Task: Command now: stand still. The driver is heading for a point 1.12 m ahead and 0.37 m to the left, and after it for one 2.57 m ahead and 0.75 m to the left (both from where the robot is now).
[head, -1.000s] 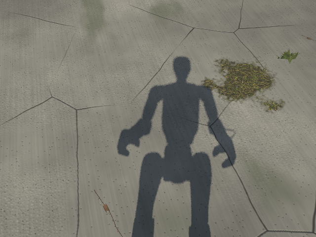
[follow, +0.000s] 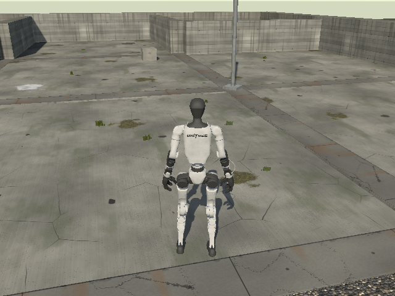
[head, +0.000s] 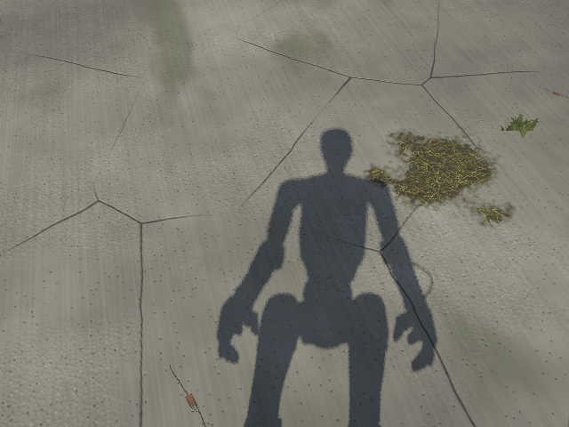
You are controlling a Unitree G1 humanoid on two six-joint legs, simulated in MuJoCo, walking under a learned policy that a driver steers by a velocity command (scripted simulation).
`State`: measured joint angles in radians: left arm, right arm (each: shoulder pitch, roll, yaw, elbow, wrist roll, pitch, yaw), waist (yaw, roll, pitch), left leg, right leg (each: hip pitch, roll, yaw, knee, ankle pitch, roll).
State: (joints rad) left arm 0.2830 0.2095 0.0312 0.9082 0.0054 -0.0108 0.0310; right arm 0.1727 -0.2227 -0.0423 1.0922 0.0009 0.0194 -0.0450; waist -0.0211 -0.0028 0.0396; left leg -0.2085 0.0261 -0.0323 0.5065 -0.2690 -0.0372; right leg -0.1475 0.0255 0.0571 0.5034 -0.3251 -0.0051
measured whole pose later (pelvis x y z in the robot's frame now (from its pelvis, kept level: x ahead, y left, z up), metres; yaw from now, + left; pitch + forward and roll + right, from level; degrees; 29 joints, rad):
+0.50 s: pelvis +0.09 +0.07 -0.01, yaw -1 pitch +2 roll +0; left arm 0.29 0.25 0.04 0.87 -0.05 -0.10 0.00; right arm 0.35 -0.22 -0.04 1.05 0.01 -0.14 0.03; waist -0.04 -0.05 -0.03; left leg -0.25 -0.01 0.06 0.58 -0.37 0.05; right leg -0.50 -0.02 0.07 1.22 -0.31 -0.10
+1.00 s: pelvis +0.46 +0.03 -0.01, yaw +1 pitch +1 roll -2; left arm 0.17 0.25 0.05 0.82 0.00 -0.11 -0.04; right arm 0.38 -0.24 -0.01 0.95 0.05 -0.12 0.00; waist -0.01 0.02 0.05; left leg -0.30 0.05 -0.10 1.32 -0.33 0.10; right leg -0.41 0.06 -0.09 0.55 -0.17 -0.07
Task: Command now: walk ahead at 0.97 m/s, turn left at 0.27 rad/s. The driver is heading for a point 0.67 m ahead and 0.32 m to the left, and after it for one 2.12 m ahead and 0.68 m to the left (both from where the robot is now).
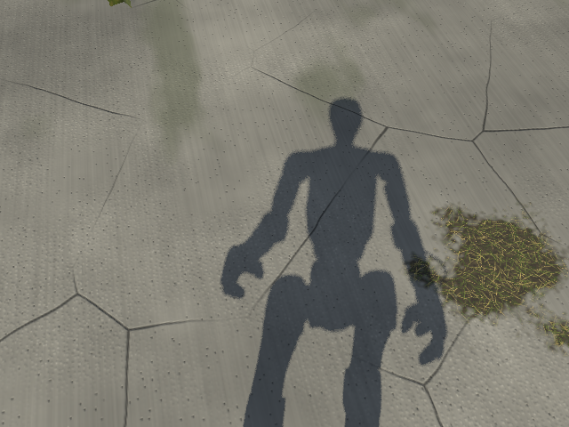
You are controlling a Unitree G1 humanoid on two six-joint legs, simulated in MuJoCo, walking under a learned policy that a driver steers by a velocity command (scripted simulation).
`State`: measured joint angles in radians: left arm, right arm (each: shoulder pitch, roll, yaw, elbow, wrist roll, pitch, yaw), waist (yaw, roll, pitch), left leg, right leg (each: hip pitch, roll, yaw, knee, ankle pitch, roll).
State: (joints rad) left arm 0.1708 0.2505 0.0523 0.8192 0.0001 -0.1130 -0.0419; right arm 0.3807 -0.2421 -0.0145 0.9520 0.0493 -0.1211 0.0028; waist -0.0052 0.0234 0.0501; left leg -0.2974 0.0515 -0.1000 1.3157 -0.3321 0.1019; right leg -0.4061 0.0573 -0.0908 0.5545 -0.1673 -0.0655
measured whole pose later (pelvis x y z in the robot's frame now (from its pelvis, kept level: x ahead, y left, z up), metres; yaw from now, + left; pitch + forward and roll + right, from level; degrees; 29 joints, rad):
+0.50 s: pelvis +0.44 +0.09 -0.01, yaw +22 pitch -1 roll -1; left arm 0.13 0.25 0.01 0.73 -0.01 -0.16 -0.01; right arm 0.35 -0.28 -0.07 0.76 0.00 -0.08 0.05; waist -0.04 0.00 0.07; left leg -0.40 -0.16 0.02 0.63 -0.21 0.17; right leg -0.36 -0.01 0.11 1.38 -0.34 -0.06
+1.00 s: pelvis +0.86 +0.23 +0.01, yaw +49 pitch +0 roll -3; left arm 0.33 0.30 0.08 0.73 0.01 -0.12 -0.01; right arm 0.21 -0.32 -0.06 0.65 0.04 -0.04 0.00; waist 0.06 0.04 0.03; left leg -0.57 0.03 -0.05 1.32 -0.34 0.08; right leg -0.20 0.04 -0.05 0.44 -0.24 0.00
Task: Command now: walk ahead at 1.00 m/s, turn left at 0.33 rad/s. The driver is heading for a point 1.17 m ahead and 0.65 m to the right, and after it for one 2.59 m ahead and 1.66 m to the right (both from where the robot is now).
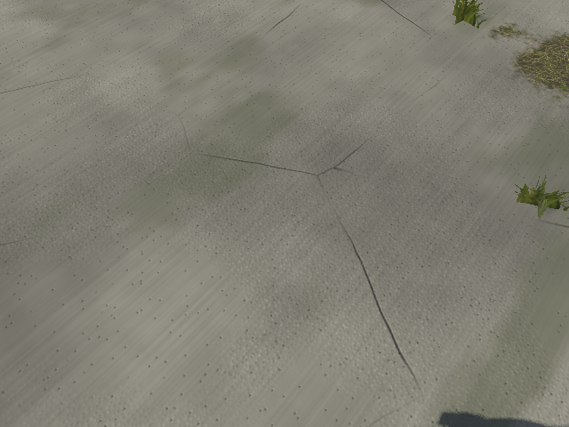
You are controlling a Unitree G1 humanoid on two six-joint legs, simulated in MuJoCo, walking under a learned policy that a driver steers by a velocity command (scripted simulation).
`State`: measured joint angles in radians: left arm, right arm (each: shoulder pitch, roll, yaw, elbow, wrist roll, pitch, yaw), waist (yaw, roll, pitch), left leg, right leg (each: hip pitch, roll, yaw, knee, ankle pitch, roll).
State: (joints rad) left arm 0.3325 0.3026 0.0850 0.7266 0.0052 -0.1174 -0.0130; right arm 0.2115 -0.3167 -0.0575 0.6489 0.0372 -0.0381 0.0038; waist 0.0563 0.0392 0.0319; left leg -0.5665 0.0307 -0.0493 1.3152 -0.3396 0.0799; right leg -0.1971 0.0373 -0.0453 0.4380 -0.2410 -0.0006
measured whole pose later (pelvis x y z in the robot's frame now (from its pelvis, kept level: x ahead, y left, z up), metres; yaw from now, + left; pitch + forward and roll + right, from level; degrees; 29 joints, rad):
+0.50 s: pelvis +0.33 +0.02 +0.00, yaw -17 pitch +1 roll +2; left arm 0.20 0.36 0.09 0.66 -0.02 0.03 0.02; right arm 0.15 -0.29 -0.07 0.71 -0.01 -0.06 -0.01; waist 0.00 -0.02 0.08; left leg -0.29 0.08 0.18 0.45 -0.17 -0.01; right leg -0.64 -0.09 -0.04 1.05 -0.33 0.07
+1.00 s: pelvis +0.44 -0.03 +0.00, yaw -44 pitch +3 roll +2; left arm 0.18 0.34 0.09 0.53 -0.01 0.06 0.03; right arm 0.02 -0.31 -0.07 0.74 0.00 -0.01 0.00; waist 0.02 -0.01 0.06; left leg -0.48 -0.07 -0.17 0.73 -0.31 -0.06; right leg -0.39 0.14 0.23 0.50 -0.13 -0.05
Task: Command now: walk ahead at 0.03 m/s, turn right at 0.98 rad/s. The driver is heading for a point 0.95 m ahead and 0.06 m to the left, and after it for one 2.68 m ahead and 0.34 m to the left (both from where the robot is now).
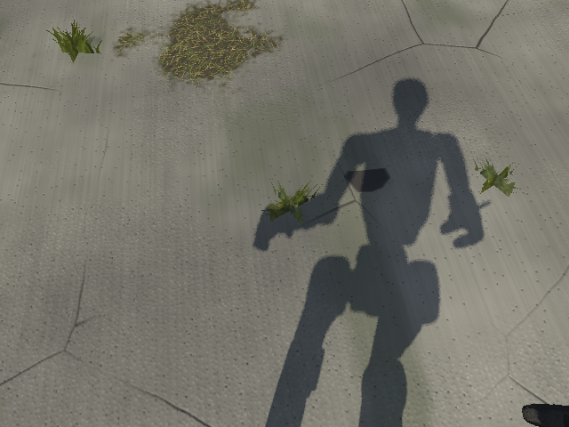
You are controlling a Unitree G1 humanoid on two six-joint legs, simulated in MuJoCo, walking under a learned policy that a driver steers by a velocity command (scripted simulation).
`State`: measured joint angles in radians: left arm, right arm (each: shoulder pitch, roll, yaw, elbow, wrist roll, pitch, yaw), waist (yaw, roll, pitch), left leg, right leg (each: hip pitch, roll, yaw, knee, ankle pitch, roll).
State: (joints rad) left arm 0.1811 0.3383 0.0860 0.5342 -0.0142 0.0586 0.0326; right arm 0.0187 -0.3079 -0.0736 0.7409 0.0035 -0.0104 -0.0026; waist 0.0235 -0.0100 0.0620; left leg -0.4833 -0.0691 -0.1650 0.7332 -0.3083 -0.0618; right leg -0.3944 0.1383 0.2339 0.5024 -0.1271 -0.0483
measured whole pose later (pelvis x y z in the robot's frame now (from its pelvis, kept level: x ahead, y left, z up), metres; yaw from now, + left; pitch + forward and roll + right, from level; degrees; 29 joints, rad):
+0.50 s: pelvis +0.02 +0.03 +0.00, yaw -13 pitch +0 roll +0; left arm 0.19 0.28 0.03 0.64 0.00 0.05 0.02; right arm 0.17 -0.26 -0.03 0.77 0.00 0.01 0.00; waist -0.03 0.00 0.05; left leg -0.29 0.01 -0.02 0.51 -0.23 -0.01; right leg -0.19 0.01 0.06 0.47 -0.27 0.01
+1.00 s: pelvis +0.13 +0.06 -0.01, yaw -14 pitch +2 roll +0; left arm 0.39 0.31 0.05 0.72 -0.03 -0.06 0.00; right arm 0.22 -0.32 -0.04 0.76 0.02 -0.11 0.04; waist 0.01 -0.04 -0.02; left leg -0.36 0.00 0.07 0.65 -0.32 0.04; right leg -0.27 -0.03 0.12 0.93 -0.45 -0.03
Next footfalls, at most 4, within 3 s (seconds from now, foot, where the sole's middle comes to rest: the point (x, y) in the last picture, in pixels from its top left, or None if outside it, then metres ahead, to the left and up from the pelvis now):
0.10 left None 0.11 0.14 -0.77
0.48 right None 0.00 -0.10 -0.77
0.94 left None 0.20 0.14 -0.77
1.44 right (379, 337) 0.64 -0.16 -0.77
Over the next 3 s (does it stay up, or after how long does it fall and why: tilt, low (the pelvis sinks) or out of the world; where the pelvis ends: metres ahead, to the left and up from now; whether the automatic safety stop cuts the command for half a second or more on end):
stays up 1.39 -0.01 0.01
